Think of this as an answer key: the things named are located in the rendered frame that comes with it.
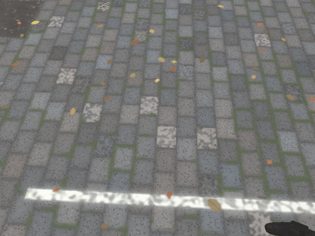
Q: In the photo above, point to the right robot hand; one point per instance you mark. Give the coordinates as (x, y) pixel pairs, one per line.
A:
(292, 228)

